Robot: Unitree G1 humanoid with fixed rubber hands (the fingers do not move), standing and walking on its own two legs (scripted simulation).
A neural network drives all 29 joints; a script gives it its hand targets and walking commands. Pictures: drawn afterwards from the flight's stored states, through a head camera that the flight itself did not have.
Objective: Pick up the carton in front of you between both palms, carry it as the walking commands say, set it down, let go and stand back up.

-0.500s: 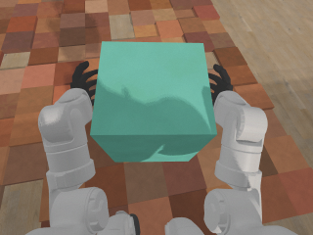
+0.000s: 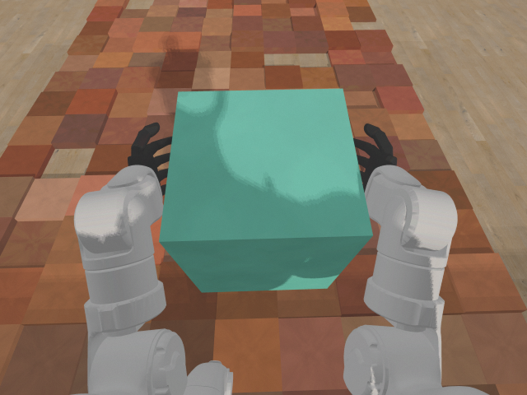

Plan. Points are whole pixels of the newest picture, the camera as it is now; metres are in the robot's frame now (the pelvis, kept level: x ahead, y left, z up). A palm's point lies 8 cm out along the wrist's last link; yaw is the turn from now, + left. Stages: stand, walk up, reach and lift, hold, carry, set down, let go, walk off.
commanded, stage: carry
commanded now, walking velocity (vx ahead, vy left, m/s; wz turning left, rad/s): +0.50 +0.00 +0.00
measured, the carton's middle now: (263, 203) +0.36 +0.03 +0.08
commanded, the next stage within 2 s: none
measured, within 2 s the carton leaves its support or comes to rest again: neither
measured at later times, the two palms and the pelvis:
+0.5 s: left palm (197, 81) +0.67 +0.19 +0.07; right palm (342, 92) +0.64 -0.11 +0.08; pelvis +0.31 +0.06 +0.00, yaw -2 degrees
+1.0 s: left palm (214, 12) +0.89 +0.18 +0.11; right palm (337, 18) +0.90 -0.12 +0.11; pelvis +0.65 +0.02 +0.00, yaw +1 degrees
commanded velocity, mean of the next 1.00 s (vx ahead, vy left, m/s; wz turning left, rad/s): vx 0.50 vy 0.00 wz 0.00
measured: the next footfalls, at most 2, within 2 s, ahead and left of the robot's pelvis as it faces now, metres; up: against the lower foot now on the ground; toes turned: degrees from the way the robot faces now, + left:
left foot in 0.24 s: +0.32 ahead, +0.12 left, -0.01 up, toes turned +5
right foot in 0.70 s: +0.63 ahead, -0.07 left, -0.01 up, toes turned -11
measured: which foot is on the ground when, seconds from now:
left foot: up 0.00-0.22, down 0.24-0.72, up 0.74-1.00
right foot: down 0.00-0.24, up 0.26-0.68, down 0.70-1.00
